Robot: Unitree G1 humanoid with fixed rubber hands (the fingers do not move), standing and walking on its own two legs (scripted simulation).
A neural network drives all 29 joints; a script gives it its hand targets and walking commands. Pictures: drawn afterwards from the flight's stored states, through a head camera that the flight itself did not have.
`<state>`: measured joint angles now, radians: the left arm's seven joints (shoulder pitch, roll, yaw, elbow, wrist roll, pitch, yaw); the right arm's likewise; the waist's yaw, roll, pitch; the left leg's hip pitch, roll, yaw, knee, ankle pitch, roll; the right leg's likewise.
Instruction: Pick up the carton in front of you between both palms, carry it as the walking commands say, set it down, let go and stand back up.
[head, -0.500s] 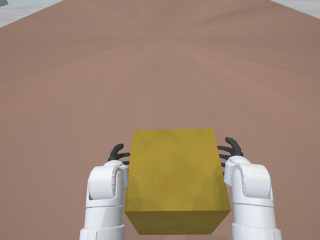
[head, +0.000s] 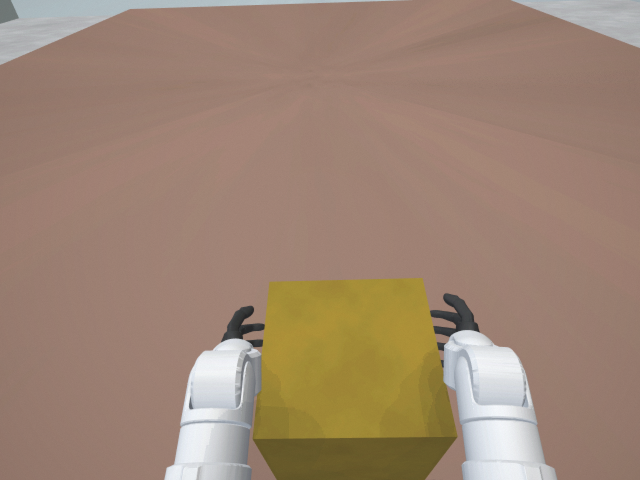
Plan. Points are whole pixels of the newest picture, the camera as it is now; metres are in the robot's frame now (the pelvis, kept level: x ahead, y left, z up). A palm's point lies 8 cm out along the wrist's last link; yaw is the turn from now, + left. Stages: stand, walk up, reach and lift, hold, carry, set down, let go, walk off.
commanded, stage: carry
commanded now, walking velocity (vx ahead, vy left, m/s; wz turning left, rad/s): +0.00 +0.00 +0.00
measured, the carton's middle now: (347, 387) +0.30 +0.00 -0.04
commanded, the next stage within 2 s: hold in 0.84 s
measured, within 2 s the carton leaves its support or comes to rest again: neither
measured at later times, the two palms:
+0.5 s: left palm (239, 370) +0.28 +0.14 +0.04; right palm (473, 363) +0.28 -0.16 +0.05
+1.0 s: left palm (247, 373) +0.27 +0.12 +0.05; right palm (491, 375) +0.27 -0.17 +0.05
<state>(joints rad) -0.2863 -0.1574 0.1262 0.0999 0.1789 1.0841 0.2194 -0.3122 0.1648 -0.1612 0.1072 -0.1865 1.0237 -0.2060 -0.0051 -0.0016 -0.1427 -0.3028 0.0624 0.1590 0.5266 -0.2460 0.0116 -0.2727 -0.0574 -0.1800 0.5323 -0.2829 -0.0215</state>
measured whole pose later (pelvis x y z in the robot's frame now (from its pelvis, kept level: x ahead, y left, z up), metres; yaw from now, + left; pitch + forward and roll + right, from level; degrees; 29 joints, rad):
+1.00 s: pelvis -0.02 -0.01 +0.01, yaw -3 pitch -6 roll +0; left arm -0.25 -0.15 0.20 0.24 0.28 0.75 0.01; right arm -0.29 0.16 -0.23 0.27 -0.30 0.69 0.00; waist 0.00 0.00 0.01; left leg -0.14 0.02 0.02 0.42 -0.18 -0.01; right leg -0.13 0.00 -0.09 0.43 -0.20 -0.04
